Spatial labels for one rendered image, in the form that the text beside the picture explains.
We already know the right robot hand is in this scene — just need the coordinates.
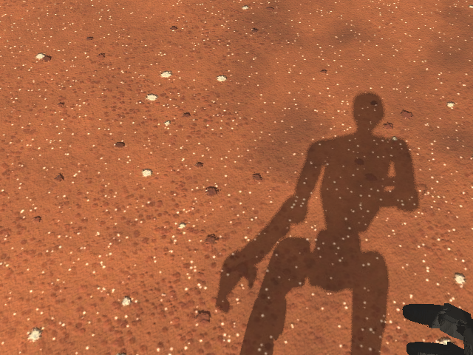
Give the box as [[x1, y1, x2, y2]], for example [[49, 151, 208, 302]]
[[402, 303, 473, 355]]

